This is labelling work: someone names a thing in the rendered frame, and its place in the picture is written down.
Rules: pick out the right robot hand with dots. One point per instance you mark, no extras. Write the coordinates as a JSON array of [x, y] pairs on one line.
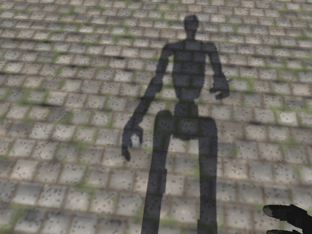
[[293, 215]]

